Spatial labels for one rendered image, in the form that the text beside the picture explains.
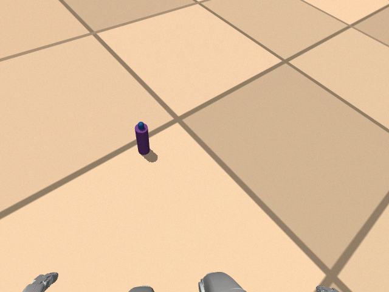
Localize bottle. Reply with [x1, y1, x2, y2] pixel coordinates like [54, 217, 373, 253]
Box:
[135, 122, 150, 155]

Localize left robot hand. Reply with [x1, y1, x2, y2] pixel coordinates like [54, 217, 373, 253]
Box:
[22, 273, 58, 292]

